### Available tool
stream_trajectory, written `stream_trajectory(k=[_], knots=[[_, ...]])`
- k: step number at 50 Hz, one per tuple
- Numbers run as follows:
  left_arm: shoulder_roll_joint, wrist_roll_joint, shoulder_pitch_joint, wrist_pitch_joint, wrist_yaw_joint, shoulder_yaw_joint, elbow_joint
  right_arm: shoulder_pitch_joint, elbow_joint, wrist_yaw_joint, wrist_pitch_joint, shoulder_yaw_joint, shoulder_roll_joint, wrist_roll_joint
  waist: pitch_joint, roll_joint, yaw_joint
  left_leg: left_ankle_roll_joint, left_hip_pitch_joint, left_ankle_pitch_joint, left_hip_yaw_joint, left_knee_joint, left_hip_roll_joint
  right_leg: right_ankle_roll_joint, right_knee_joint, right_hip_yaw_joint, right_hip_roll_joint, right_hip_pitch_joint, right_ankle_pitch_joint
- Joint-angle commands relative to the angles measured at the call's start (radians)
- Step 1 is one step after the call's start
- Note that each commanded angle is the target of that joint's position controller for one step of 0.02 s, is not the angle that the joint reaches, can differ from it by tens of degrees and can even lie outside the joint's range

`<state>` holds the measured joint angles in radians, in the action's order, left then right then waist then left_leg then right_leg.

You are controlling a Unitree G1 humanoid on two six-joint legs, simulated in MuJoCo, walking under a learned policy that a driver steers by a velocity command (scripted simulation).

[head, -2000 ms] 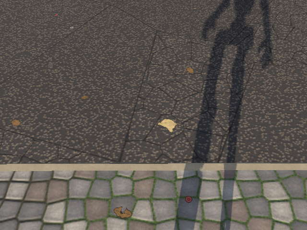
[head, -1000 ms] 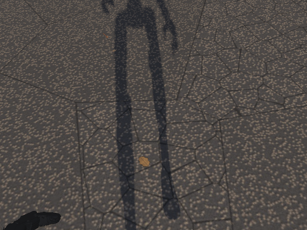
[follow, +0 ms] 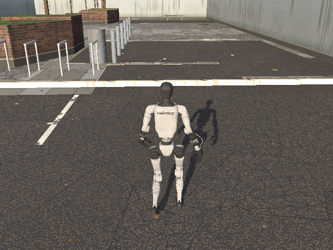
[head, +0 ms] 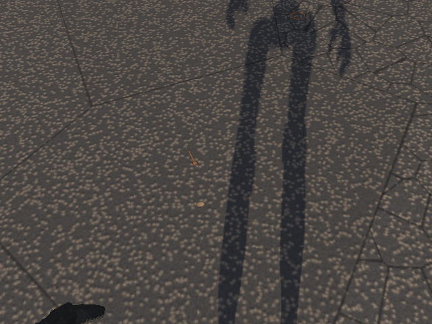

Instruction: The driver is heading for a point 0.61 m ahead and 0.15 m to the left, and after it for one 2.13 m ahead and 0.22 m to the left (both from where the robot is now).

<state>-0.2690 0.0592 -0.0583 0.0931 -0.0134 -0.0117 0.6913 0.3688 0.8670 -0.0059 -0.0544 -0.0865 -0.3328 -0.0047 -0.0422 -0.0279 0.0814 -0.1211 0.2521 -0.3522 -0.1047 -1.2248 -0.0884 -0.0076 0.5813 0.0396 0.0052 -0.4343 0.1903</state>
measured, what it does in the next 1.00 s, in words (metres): walks ahead, turning left: left foot, then right foot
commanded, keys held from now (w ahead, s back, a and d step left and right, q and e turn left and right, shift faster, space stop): w+q+shift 0.48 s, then w+e+shift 0.52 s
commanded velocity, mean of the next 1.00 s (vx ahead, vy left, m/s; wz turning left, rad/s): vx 1.00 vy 0.00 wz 0.36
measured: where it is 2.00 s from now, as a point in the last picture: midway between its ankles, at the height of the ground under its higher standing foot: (142, 34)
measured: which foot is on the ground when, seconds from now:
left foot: up 0.00-0.34, down 0.36-0.80, up 0.82-1.00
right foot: down 0.00-0.36, up 0.38-0.76, down 0.78-1.00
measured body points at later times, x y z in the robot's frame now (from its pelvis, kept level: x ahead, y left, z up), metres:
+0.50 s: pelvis +0.45 +0.07 +0.00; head +0.48 +0.07 +0.45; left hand +0.46 +0.36 -0.10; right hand +0.64 -0.15 -0.13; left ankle +0.45 +0.09 -0.72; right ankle +0.46 -0.11 -0.61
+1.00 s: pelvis +0.92 +0.20 +0.02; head +0.93 +0.21 +0.46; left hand +0.79 +0.47 -0.11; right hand +1.19 +0.05 -0.05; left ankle +0.90 +0.36 -0.64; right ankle +0.92 +0.15 -0.72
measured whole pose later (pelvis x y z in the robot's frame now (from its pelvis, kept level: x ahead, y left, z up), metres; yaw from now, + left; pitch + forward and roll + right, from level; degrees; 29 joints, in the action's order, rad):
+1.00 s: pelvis +0.92 +0.20 +0.02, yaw +17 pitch +1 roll -2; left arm -0.31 0.01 -0.49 0.04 0.02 -0.06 0.86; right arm 0.10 0.63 -0.02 -0.08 0.03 -0.27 0.07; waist -0.01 -0.02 -0.06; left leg 0.01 0.61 -0.30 -0.08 -1.12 0.07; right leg 0.14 0.40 -0.07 -0.18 -0.18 0.22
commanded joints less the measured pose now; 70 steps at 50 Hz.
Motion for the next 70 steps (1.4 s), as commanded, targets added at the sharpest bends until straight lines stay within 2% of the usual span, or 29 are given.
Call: stream_trajectory(k=[1, 5, 11, 14, 16, 17, 18, 19, 20, 23, 25, 29, 32, 35, 37, 39, 40, 41, 42, 44, 48, 52, 57, 59, 60, 61, 62, 65, 70], knots=[[-0.087, 0.001, -0.239, 0.009, -0.008, -0.043, 0.036, -0.118, -0.127, -0.029, 0.01, 0.006, -0.039, 0.036, 0.094, 0.042, -0.138, 0.011, 0.482, 0.074, 0.011, -0.106, 0.147, 0.145, -0.328, -0.397, 0.31, 0.475, 0.132], [-0.046, -0.041, -0.299, 0.039, 0.015, -0.033, 0.123, -0.239, -0.235, -0.06, 0.052, 0.038, 0.031, 0.04, 0.024, 0.105, -0.083, 0.016, 0.56, 0.106, 0.047, -0.052, 0.205, 0.095, -0.387, -0.134, 0.284, 0.399, -0.181], [-0.127, -0.036, -0.289, 0.056, 0.013, -0.044, 0.146, -0.433, -0.325, -0.1, 0.05, 0.068, 0.005, 0.035, -0.096, 0.043, -0.064, -0.014, 0.376, 0.4, 0.231, 0.375, 0.143, 0.036, -0.491, 0.207, 0.183, 0.295, -0.523], [-0.211, -0.035, -0.365, 0.033, -0.007, -0.061, 0.146, -0.379, -0.294, -0.093, 0.043, 0.059, -0.035, 0.036, -0.016, 0.105, -0.024, -0.061, 0.211, 0.329, 0.319, 0.459, 0.025, 0.006, -0.282, 0.244, 0.206, 0.443, -1.142], [-0.267, -0.027, -0.32, -0.004, -0.021, -0.076, 0.12, -0.108, -0.217, -0.073, 0.037, 0.028, -0.099, 0.037, 0.124, 0.143, 0.124, -0.109, -0.089, 0.224, 0.279, 0.471, -0.026, 0.018, 0.096, 0.217, 0.257, 0.408, -1.293], [-0.265, -0.021, -0.276, -0.018, -0.015, -0.077, 0.095, 0.106, -0.144, -0.051, 0.032, -0.003, -0.147, 0.035, 0.207, 0.109, 0.206, -0.148, -0.363, 0.182, 0.206, 0.543, -0.031, 0.029, 0.414, 0.201, 0.25, 0.253, -1.111], [-0.207, -0.017, -0.251, -0.021, 0.002, -0.073, 0.081, 0.092, -0.128, -0.022, 0.047, -0.043, -0.206, -0.002, 0.184, -0.092, 0.162, -0.173, -0.527, 0.124, 0.031, 0.616, 0.053, 0.004, 0.826, 0.199, 0.049, -0.016, -0.109], [-0.139, -0.028, -0.338, -0.002, 0.009, -0.048, -0.044, -0.015, -0.185, -0.019, 0.068, -0.058, -0.339, 0.042, 0.3, -0.23, 0.002, -0.373, -0.757, 0.206, -0.528, 0.722, 0.316, -0.046, 1.156, 0.066, -0.038, -0.396, 0.32], [-0.175, -0.028, -0.229, 0.025, 0.008, -0.042, -0.082, 0.049, -0.212, -0.005, 0.074, -0.061, -0.306, 0.039, 0.369, -0.029, 0.078, -0.398, -0.748, 0.042, -0.697, 0.887, 0.355, -0.037, 1.134, -0.112, -0.004, -0.478, 0.246], [-0.146, 0.0, -0.186, 0.016, 0.005, -0.023, -0.076, -0.038, -0.16, 0.018, 0.028, -0.03, -0.187, 0.024, 0.029, 0.126, -0.08, -0.28, -0.238, 0.176, -0.48, 0.976, 0.241, -0.038, 0.801, -0.126, 0.109, -0.341, 0.22], [-0.132, 0.019, -0.245, -0.033, 0.01, -0.02, -0.057, -0.076, -0.163, 0.016, 0.0, -0.003, -0.126, 0.02, 0.005, 0.127, -0.147, -0.259, -0.034, 0.225, -0.354, 1.002, 0.191, -0.061, 0.661, -0.109, 0.144, -0.214, 0.261], [-0.042, -0.014, -0.054, -0.035, 0.042, 0.016, -0.124, -0.046, -0.127, -0.007, -0.048, 0.005, -0.102, 0.012, -0.057, 0.049, -0.091, -0.173, 0.122, 0.352, -0.128, 1.101, 0.094, -0.028, 0.251, -0.027, 0.165, -0.084, -0.144], [-0.058, -0.049, 0.035, -0.03, 0.055, 0.009, -0.123, 0.033, -0.097, -0.022, -0.072, 0.006, -0.111, -0.003, -0.063, 0.038, -0.017, -0.113, -0.012, 0.45, -0.073, 1.196, 0.138, 0.046, 0.057, 0.02, 0.123, -0.023, -0.416], [-0.094, -0.042, 0.058, -0.026, 0.057, -0.007, -0.12, 0.064, -0.063, -0.006, -0.07, 0.002, -0.154, 0.018, -0.05, 0.021, -0.016, -0.062, -0.288, 0.8, 0.015, 1.137, 0.197, 0.109, -0.035, 0.053, 0.056, -0.073, -0.328], [-0.131, -0.042, -0.031, -0.028, 0.054, -0.027, -0.092, 0.068, -0.054, 0.016, -0.055, -0.003, -0.191, 0.044, 0.044, -0.042, -0.073, -0.02, -0.417, 1.245, 0.078, 0.94, 0.23, 0.139, -0.011, 0.088, -0.047, 0.003, -0.151], [-0.184, -0.044, -0.4, -0.037, 0.04, -0.061, 0.022, -0.015, -0.073, 0.034, -0.025, -0.005, -0.196, 0.075, 0.203, -0.067, -0.264, 0.016, -0.351, 1.38, 0.147, 0.462, 0.228, 0.177, -0.02, 0.097, -0.103, 0.32, -0.04], [-0.262, -0.031, -0.566, -0.047, 0.026, -0.094, 0.066, -0.033, -0.105, 0.034, -0.029, 0.011, -0.153, 0.062, 0.274, 0.018, -0.328, 0.038, -0.055, 1.115, 0.177, 0.054, 0.162, 0.246, 0.017, -0.081, 0.001, 0.601, 0.156], [-0.347, -0.034, -0.554, -0.06, 0.031, -0.123, 0.086, 0.02, -0.148, 0.008, -0.054, 0.033, -0.048, 0.021, 0.349, 0.412, -0.22, 0.123, 0.383, 0.084, 0.139, -0.356, -0.063, 0.414, -0.167, -0.724, 0.239, 0.839, 0.3], [-0.288, -0.042, -0.432, -0.06, 0.044, -0.115, 0.049, -0.035, -0.182, 0.01, -0.072, 0.048, -0.08, 0.04, 0.334, 0.245, -0.205, 0.103, 0.548, -0.006, 0.002, -0.407, -0.021, 0.445, -0.294, -0.921, 0.271, 0.846, 0.31], [-0.195, -0.05, -0.394, -0.055, 0.037, -0.096, 0.065, -0.162, -0.217, 0.002, -0.09, 0.066, -0.086, 0.052, 0.135, -0.03, -0.165, 0.091, 0.523, 0.068, -0.025, -0.206, 0.105, 0.374, -0.324, -0.71, 0.232, 0.555, 0.229], [-0.178, -0.05, -0.363, -0.028, 0.028, -0.079, 0.089, -0.198, -0.275, -0.01, -0.022, 0.092, -0.043, 0.088, -0.017, 0.012, -0.054, 0.136, 0.411, -0.014, 0.022, 0.064, 0.167, 0.337, -0.4, -0.508, 0.093, 0.179, 0.105], [-0.204, -0.06, -0.33, -0.015, 0.033, -0.099, 0.063, -0.406, -0.361, -0.031, -0.021, 0.12, -0.015, 0.049, -0.077, 0.059, -0.1, 0.176, 0.222, 0.308, 0.097, 0.485, 0.156, 0.284, -0.486, -0.394, 0.001, -0.023, -0.018], [-0.236, -0.073, -0.393, -0.019, 0.03, -0.119, 0.077, -0.433, -0.362, -0.016, -0.031, 0.103, -0.052, 0.037, 0.004, 0.076, -0.15, 0.154, 0.093, 0.415, 0.085, 0.702, 0.102, 0.201, -0.348, -0.435, 0.037, 0.224, -0.347], [-0.273, -0.061, -0.382, -0.022, 0.026, -0.126, 0.077, -0.261, -0.313, 0.005, -0.041, 0.07, -0.112, 0.036, 0.135, 0.054, -0.064, 0.13, -0.106, 0.242, 0.095, 0.73, 0.057, 0.159, -0.078, -0.414, 0.018, 0.297, -0.594], [-0.274, -0.058, -0.338, -0.016, 0.03, -0.125, 0.067, -0.078, -0.273, 0.021, -0.047, 0.049, -0.148, 0.042, 0.232, 0.04, 0.041, 0.109, -0.332, 0.178, 0.061, 0.705, 0.112, 0.136, 0.164, -0.386, -0.024, 0.196, -0.548], [-0.166, -0.054, -0.311, -0.001, 0.027, -0.094, 0.036, 0.162, -0.246, 0.045, -0.05, 0.017, -0.224, 0.066, 0.386, -0.075, 0.127, 0.074, -0.573, -0.196, -0.17, 0.716, 0.35, 0.138, 0.501, -0.304, -0.069, 0.047, -0.213], [-0.061, -0.098, -0.405, -0.003, 0.03, -0.06, -0.034, 0.093, -0.25, 0.041, -0.039, -0.001, -0.302, 0.079, 0.511, -0.419, 0.005, -0.027, -0.721, -0.452, -0.765, 0.941, 0.592, 0.111, 0.765, -0.192, -0.156, -0.236, 0.312], [-0.151, -0.039, -0.203, -0.044, 0.038, -0.064, -0.004, -0.053, -0.241, 0.027, -0.027, 0.031, -0.077, 0.065, 0.134, -0.013, 0.008, -0.014, -0.375, -0.166, -0.386, 0.947, 0.456, 0.112, 0.767, -0.122, 0.029, -0.37, 0.109], [-0.071, -0.023, -0.068, -0.1, 0.084, -0.037, -0.098, 0.011, -0.129, 0.007, -0.063, 0.042, -0.025, 0.025, 0.021, -0.068, -0.064, 0.043, -0.232, 0.33, 0.002, 1.014, 0.381, 0.093, 0.703, -0.091, 0.098, -0.405, 0.067]])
